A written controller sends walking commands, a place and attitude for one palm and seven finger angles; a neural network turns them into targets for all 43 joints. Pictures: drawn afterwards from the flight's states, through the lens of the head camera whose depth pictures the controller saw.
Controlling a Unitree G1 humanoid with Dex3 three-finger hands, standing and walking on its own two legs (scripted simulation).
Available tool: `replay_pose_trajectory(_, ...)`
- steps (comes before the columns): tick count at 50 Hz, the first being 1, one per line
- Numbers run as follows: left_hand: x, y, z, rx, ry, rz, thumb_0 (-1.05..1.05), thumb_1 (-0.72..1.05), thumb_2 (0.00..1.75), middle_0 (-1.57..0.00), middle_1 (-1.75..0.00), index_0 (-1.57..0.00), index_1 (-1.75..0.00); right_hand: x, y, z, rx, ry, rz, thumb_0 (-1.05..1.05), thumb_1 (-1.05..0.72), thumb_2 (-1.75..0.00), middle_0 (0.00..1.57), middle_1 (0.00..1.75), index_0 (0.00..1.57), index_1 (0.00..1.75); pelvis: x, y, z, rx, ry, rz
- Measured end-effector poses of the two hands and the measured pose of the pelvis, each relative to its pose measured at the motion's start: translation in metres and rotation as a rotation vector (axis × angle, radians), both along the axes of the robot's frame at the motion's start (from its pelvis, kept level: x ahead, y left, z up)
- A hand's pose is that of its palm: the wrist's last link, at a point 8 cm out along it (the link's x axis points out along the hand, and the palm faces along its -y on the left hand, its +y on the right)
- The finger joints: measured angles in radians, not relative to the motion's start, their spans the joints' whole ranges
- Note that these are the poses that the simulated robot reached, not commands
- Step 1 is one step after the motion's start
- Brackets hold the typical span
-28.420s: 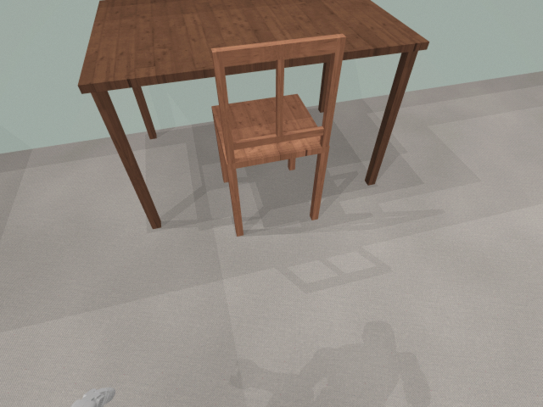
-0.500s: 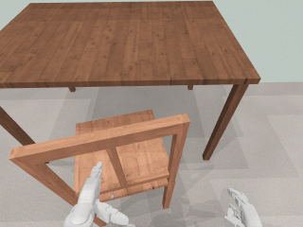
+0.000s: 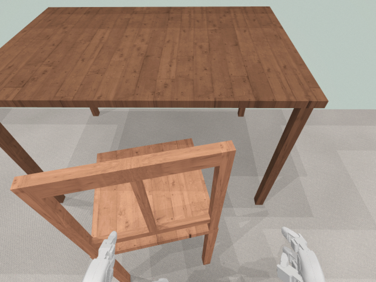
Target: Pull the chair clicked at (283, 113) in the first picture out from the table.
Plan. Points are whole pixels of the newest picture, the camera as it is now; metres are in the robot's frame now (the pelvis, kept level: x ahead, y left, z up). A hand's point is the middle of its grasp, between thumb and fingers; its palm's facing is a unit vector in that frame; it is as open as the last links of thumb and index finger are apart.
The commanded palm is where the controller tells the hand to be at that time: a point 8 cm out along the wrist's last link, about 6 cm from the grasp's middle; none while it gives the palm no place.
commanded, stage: draw the hand back to the body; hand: left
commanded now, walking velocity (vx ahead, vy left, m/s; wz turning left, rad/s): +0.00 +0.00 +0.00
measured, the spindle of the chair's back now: (145, 207) +0.31 +0.12 -0.04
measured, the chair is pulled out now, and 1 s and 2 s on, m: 0.20 0.19 0.19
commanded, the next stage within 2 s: step back with the hand held close in 1.58 s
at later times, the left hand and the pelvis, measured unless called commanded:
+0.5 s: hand (88, 262) +0.16 +0.16 +0.09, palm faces +0.08 -0.99 -0.10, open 17.4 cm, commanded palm +0.12 +0.22 +0.10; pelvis -0.02 -0.01 -0.01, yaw +0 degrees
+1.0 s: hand (31, 243) +0.17 +0.23 +0.14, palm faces +0.25 -0.86 -0.44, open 11.0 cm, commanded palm +0.15 +0.29 +0.20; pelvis +0.01 +0.01 +0.05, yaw +0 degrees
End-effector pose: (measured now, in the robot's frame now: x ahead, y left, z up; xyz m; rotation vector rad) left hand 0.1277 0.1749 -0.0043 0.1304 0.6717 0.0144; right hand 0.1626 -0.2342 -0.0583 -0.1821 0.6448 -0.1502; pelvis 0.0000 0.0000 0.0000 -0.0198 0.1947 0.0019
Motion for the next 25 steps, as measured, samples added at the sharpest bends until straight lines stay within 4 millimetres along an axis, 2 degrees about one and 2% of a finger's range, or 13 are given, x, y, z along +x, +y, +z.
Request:
replay_pose_trajectory(2,-0.003,-0.002,0.001,-0.027,-0.02,0.006,-0.01,-0.53,0.2,0.0,0.0,-0.01,-0.01,-0.002,-0.001,-0.001,-0.003,-0.011,-0.004,0.01,-0.9,-0.9,0.2,0.3,0.2,0.3,-0.002,0.0,-0.002,-0.002,0.002,0.002)
replay_pose_trajectory(5,0.001,-0.003,0.012,-0.087,-0.169,0.03,-0.01,-0.53,0.2,0.0,0.0,-0.01,-0.01,-0.005,-0.003,-0.006,-0.01,-0.033,0.001,0.01,-0.9,-0.9,0.2,0.3,0.2,0.3,-0.007,-0.001,-0.008,-0.005,0.012,0.001)
replay_pose_trajectory(13,0.019,0.015,0.067,-0.069,-0.665,0.024,-0.01,-0.54,0.2,0.0,0.0,-0.01,-0.01,-0.014,0.001,-0.032,0.045,-0.043,0.018,0.01,-0.9,-0.9,0.2,0.3,0.2,0.3,-0.021,-0.004,-0.025,-0.009,0.032,-0.011)
replay_pose_trajectory(16,0.015,0.016,0.059,-0.07,-0.644,0.003,-0.01,-0.54,0.2,0.0,0.0,0.0,0.0,-0.016,0.005,-0.039,0.075,-0.031,0.014,0.01,-0.9,-0.9,0.2,0.3,0.2,0.3,-0.025,-0.004,-0.029,-0.003,0.031,-0.02)
replay_pose_trajectory(19,0.006,0.018,0.055,-0.072,-0.556,-0.008,-0.01,-0.54,0.2,0.0,0.0,0.0,0.0,-0.019,0.008,-0.037,0.088,-0.021,0.006,0.01,-0.9,-0.9,0.2,0.3,0.2,0.3,-0.026,-0.005,-0.025,0.002,0.012,-0.021)
replay_pose_trajectory(21,0.002,0.023,0.065,-0.054,-0.547,-0.006,-0.01,-0.54,0.2,0.0,0.0,0.0,0.0,-0.019,0.009,-0.032,0.087,-0.024,0.002,0.01,-0.9,-0.9,0.2,0.3,0.2,0.3,-0.024,-0.006,-0.02,0.001,-0.004,-0.018)
replay_pose_trajectory(25,0.002,0.039,0.101,-0.012,-0.649,0.03,-0.02,-0.52,0.21,-0.01,0.0,-0.01,-0.01,-0.017,0.008,-0.017,0.076,-0.05,-0.001,0.01,-0.9,-0.9,0.2,0.3,0.2,0.3,-0.021,-0.006,-0.009,-0.009,-0.033,-0.007)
